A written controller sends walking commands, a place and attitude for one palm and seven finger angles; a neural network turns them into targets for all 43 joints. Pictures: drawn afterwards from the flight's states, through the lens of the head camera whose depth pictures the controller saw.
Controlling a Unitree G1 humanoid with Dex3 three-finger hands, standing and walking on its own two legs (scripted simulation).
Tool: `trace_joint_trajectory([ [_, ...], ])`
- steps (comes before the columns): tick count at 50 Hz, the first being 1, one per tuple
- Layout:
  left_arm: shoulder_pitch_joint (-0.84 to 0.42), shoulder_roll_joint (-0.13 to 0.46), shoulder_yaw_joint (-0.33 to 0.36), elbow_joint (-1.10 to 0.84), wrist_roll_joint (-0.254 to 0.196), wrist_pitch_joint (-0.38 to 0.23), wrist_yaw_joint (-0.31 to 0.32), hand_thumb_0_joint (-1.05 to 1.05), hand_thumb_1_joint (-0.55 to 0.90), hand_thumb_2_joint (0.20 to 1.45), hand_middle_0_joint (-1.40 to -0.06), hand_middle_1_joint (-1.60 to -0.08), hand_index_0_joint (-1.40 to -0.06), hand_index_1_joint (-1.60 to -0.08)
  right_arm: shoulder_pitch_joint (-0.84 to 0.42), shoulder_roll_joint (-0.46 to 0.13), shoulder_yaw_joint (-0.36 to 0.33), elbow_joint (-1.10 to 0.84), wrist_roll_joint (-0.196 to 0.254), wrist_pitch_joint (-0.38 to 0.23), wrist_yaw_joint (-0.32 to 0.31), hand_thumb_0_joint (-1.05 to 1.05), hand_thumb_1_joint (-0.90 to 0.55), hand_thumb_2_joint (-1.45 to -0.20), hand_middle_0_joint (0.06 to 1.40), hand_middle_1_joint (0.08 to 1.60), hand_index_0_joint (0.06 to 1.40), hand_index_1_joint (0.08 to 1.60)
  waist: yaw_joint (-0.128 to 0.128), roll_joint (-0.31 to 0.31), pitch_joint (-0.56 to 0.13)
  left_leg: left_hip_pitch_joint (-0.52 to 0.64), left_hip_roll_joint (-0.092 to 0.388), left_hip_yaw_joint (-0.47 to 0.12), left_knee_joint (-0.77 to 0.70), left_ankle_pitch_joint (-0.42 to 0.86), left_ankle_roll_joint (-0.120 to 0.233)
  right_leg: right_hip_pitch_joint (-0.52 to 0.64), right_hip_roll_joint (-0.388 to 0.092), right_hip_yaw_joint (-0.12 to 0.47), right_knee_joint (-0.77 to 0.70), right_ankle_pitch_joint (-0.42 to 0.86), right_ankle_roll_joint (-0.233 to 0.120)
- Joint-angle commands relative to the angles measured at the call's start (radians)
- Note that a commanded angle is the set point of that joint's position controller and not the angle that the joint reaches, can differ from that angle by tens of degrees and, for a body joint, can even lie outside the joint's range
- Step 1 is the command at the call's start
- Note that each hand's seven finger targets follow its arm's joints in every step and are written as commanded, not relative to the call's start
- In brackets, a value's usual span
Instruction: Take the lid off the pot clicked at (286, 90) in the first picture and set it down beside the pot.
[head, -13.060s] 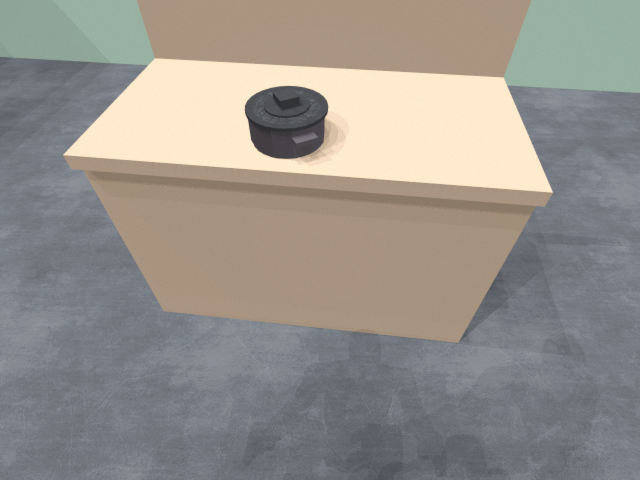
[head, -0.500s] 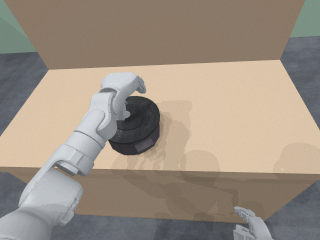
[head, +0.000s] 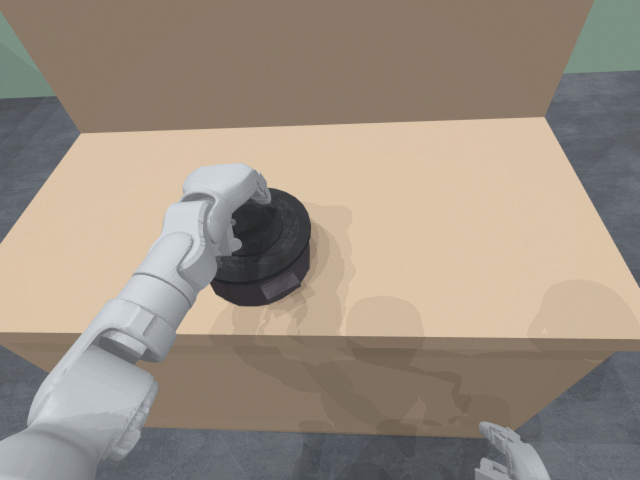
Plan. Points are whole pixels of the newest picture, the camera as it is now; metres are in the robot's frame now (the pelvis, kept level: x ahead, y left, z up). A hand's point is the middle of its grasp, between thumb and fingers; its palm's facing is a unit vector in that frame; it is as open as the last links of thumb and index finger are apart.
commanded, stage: lower the open fingers around the knob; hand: left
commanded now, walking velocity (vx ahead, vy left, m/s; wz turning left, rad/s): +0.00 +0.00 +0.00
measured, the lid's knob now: (246, 221) +0.46 +0.12 +0.05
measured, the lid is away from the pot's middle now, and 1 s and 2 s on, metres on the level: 0.00 0.00 0.00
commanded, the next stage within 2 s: close the fingers and squeeze the knob in 0.36 s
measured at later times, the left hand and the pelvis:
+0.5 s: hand (235, 225) +0.43 +0.13 +0.08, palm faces -0.29 -0.05 -0.96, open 10.2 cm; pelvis +0.01 +0.01 +0.00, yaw +0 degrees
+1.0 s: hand (233, 227) +0.43 +0.13 +0.08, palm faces -0.31 -0.05 -0.95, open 8.8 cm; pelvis +0.00 +0.01 +0.00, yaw +0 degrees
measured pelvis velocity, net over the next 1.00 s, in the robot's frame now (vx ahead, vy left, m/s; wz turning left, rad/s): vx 0.00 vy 0.01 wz -0.01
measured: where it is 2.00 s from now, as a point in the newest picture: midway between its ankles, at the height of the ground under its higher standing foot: outside the picture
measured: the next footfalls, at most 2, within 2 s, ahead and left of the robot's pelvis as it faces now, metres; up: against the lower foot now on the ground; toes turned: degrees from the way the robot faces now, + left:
none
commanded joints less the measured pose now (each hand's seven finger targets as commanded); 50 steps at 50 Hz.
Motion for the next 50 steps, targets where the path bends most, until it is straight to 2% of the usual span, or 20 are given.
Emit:
trace_joint_trajectory([
  [1, -0.473, 0.14, 0.065, -0.213, 0.022, -0.017, 0.041, 0.0, -0.302, 1.394, -0.816, -0.081, -0.816, -0.081, -0.081, -0.088, -0.042, -0.14, -0.005, -0.036, -0.003, 0.0, -0.9, -0.9, 0.2, 0.3, 0.2, 0.3, -0.016, -0.096, -0.415, 0.281, -0.018, -0.044, 0.013, 0.272, 0.05, 0.023, 0.026, 0.024, -0.042, 0.43, -0.019],
  [2, -0.48, 0.132, 0.064, -0.226, 0.016, -0.026, 0.036, 0.0, -0.302, 1.394, -0.816, -0.081, -0.816, -0.081, -0.073, -0.088, -0.049, -0.141, -0.006, -0.037, -0.002, 0.0, -0.9, -0.9, 0.2, 0.3, 0.2, 0.3, -0.025, -0.117, -0.425, 0.282, -0.015, -0.044, 0.022, 0.289, 0.054, 0.024, 0.026, 0.026, -0.044, 0.447, -0.019],
  [4, -0.452, 0.196, 0.114, -0.194, 0.017, -0.033, 0.039, 0.0, -0.302, 1.394, -0.816, -0.081, -0.816, -0.081, -0.063, -0.097, -0.047, -0.133, -0.004, -0.033, -0.005, 0.0, -0.9, -0.9, 0.2, 0.3, 0.2, 0.3, -0.019, -0.108, -0.402, 0.27, -0.014, -0.042, 0.015, 0.26, 0.052, 0.019, 0.028, 0.027, -0.048, 0.426, -0.017],
  [7, -0.441, 0.177, 0.113, -0.148, 0.011, -0.05, 0.042, 0.0, -0.302, 1.394, -0.816, -0.081, -0.816, -0.081, -0.043, -0.098, -0.046, -0.123, -0.005, -0.03, -0.009, 0.0, -0.9, -0.9, 0.2, 0.3, 0.2, 0.3, -0.02, -0.143, -0.374, 0.246, -0.015, -0.042, 0.015, 0.268, 0.054, 0.007, 0.029, 0.02, -0.046, 0.435, -0.019],
  [8, -0.424, 0.171, 0.104, -0.136, 0.012, -0.051, 0.046, 0.0, -0.302, 1.394, -0.816, -0.081, -0.816, -0.081, -0.047, -0.097, -0.047, -0.123, -0.003, -0.027, -0.009, 0.0, -0.9, -0.9, 0.2, 0.3, 0.2, 0.3, -0.021, -0.121, -0.359, 0.247, -0.01, -0.038, 0.011, 0.262, 0.051, -0.005, 0.03, 0.019, -0.046, 0.418, -0.018],
  [11, -0.437, 0.139, 0.083, -0.167, 0.02, -0.052, 0.064, 0.0, -0.302, 1.394, -0.816, -0.081, -0.816, -0.081, -0.046, -0.092, -0.049, -0.126, -0.006, -0.027, 0.0, 0.0, -0.9, -0.9, 0.2, 0.3, 0.2, 0.3, -0.015, -0.086, -0.386, 0.28, -0.009, -0.051, 0.018, 0.305, 0.048, -0.02, 0.034, 0.011, -0.032, 0.421, -0.024],
  [15, -0.396, 0.183, 0.13, -0.156, 0.02, -0.049, 0.082, 0.0, -0.302, 1.394, -0.816, -0.081, -0.816, -0.081, -0.039, -0.097, -0.051, -0.126, -0.007, -0.024, 0.006, 0.0, -0.9, -0.9, 0.2, 0.3, 0.2, 0.3, -0.006, -0.115, -0.391, 0.271, -0.001, -0.053, 0.017, 0.321, 0.046, -0.005, 0.036, 0.008, -0.028, 0.423, -0.024],
  [16, -0.401, 0.154, 0.103, -0.155, 0.024, -0.044, 0.084, 0.0, -0.302, 1.394, -0.816, -0.081, -0.816, -0.081, -0.045, -0.093, -0.049, -0.128, -0.005, -0.023, 0.007, 0.0, -0.9, -0.9, 0.2, 0.3, 0.2, 0.3, -0.008, -0.095, -0.394, 0.274, -0.004, -0.05, 0.017, 0.312, 0.044, -0.016, 0.037, 0.009, -0.028, 0.412, -0.024],
  [17, -0.422, 0.142, 0.101, -0.17, 0.02, -0.044, 0.085, 0.0, -0.302, 1.394, -0.816, -0.081, -0.816, -0.081, -0.039, -0.092, -0.053, -0.128, -0.008, -0.023, 0.009, 0.0, -0.9, -0.9, 0.2, 0.3, 0.2, 0.3, -0.011, -0.124, -0.393, 0.263, -0.005, -0.053, 0.021, 0.321, 0.048, -0.01, 0.035, 0.008, -0.03, 0.425, -0.026],
  [23, -0.431, 0.144, 0.097, -0.181, 0.019, -0.02, 0.095, 0.0, -0.302, 1.394, -0.816, -0.081, -0.816, -0.081, -0.046, -0.093, -0.055, -0.129, -0.008, -0.026, 0.008, 0.0, -0.9, -0.9, 0.2, 0.3, 0.2, 0.3, -0.01, -0.1, -0.41, 0.278, -0.004, -0.053, 0.018, 0.32, 0.049, -0.004, 0.038, 0.009, -0.028, 0.422, -0.025],
  [24, -0.431, 0.162, 0.111, -0.177, 0.024, -0.018, 0.094, 0.0, -0.205, 1.184, -0.73, -0.224, -0.73, -0.224, -0.047, -0.093, -0.054, -0.125, -0.008, -0.027, 0.008, 0.0, -0.9, -0.9, 0.2, 0.3, 0.2, 0.3, -0.009, -0.104, -0.419, 0.285, -0.004, -0.053, 0.022, 0.32, 0.048, -0.004, 0.038, 0.012, -0.028, 0.426, -0.024],
  [27, -0.406, 0.146, 0.106, -0.211, 0.022, -0.022, 0.088, 0.0, -0.174, 1.182, -0.675, -0.396, -0.675, -0.396, -0.048, -0.091, -0.055, -0.137, -0.009, -0.029, 0.012, 0.0, -0.9, -0.9, 0.2, 0.3, 0.2, 0.3, -0.006, -0.112, -0.432, 0.29, -0.003, -0.057, 0.031, 0.37, 0.048, 0.007, 0.036, 0.01, -0.023, 0.46, -0.026],
  [29, -0.39, 0.118, 0.074, -0.161, 0.022, -0.01, 0.084, 0.0, -0.153, 1.179, -0.657, -0.471, -0.657, -0.471, -0.053, -0.088, -0.049, -0.134, -0.005, -0.024, 0.013, 0.0, -0.9, -0.9, 0.2, 0.3, 0.2, 0.3, -0.012, -0.123, -0.386, 0.268, -0.005, -0.054, 0.022, 0.321, 0.046, -0.015, 0.04, 0.005, -0.028, 0.424, -0.022],
  [33, -0.451, 0.174, 0.109, -0.171, 0.023, -0.014, 0.085, 0.0, -0.109, 1.169, -0.637, -0.585, -0.637, -0.585, -0.053, -0.094, -0.047, -0.129, -0.006, -0.023, 0.0, 0.0, -0.9, -0.9, 0.2, 0.3, 0.2, 0.3, -0.016, -0.128, -0.367, 0.245, -0.007, -0.046, 0.01, 0.255, 0.05, -0.005, 0.037, 0.013, -0.041, 0.396, -0.022],
  [36, -0.454, 0.143, 0.085, -0.148, 0.027, -0.012, 0.083, 0.0, -0.075, 1.158, -0.631, -0.653, -0.631, -0.653, -0.048, -0.088, -0.044, -0.122, -0.004, -0.026, -0.006, 0.0, -0.9, -0.9, 0.2, 0.3, 0.2, 0.3, -0.017, -0.123, -0.373, 0.257, -0.008, -0.048, 0.01, 0.251, 0.048, -0.018, 0.038, 0.011, -0.04, 0.385, -0.023],
  [39, -0.422, 0.166, 0.106, -0.162, 0.021, -0.023, 0.079, 0.0, -0.04, 1.145, -0.63, -0.71, -0.63, -0.71, -0.053, -0.09, -0.044, -0.133, -0.006, -0.029, -0.004, 0.0, -0.9, -0.9, 0.2, 0.3, 0.2, 0.3, -0.008, -0.106, -0.397, 0.264, -0.009, -0.048, 0.013, 0.274, 0.048, 0.007, 0.034, 0.017, -0.039, 0.41, -0.024],
  [40, -0.416, 0.131, 0.076, -0.146, 0.019, -0.021, 0.075, 0.0, -0.028, 1.139, -0.631, -0.728, -0.631, -0.728, -0.057, -0.086, -0.045, -0.132, -0.004, -0.026, -0.004, 0.0, -0.9, -0.9, 0.2, 0.3, 0.2, 0.3, -0.016, -0.1, -0.377, 0.259, -0.008, -0.046, 0.014, 0.267, 0.047, -0.009, 0.035, 0.014, -0.038, 0.4, -0.023],
  [43, -0.46, 0.13, 0.069, -0.158, 0.023, -0.025, 0.07, 0.0, 0.009, 1.122, -0.635, -0.775, -0.635, -0.775, -0.054, -0.09, -0.047, -0.131, -0.004, -0.022, -0.004, 0.0, -0.9, -0.9, 0.2, 0.3, 0.2, 0.3, -0.023, -0.108, -0.363, 0.253, -0.006, -0.047, 0.01, 0.247, 0.048, -0.018, 0.036, 0.014, -0.046, 0.384, -0.024],
  [48, -0.423, 0.202, 0.133, -0.131, 0.018, -0.037, 0.074, 0.0, 0.073, 1.085, -0.649, -0.84, -0.649, -0.84, -0.045, -0.096, -0.043, -0.126, -0.005, -0.026, -0.012, 0.0, -0.9, -0.9, 0.2, 0.3, 0.2, 0.3, -0.01, -0.121, -0.381, 0.239, -0.009, -0.041, 0.01, 0.254, 0.051, 0.022, 0.033, 0.024, -0.046, 0.418, -0.022],
  [50, -0.422, 0.157, 0.099, -0.14, 0.021, -0.035, 0.075, 0.0, 0.099, 1.068, -0.657, -0.863, -0.657, -0.863, -0.051, -0.089, -0.045, -0.131, -0.004, -0.029, -0.01, 0.0, -0.9, -0.9, 0.2, 0.3, 0.2, 0.3, -0.012, -0.117, -0.385, 0.246, -0.011, -0.043, 0.015, 0.268, 0.051, 0.014, 0.032, 0.02, -0.041, 0.429, -0.022],
])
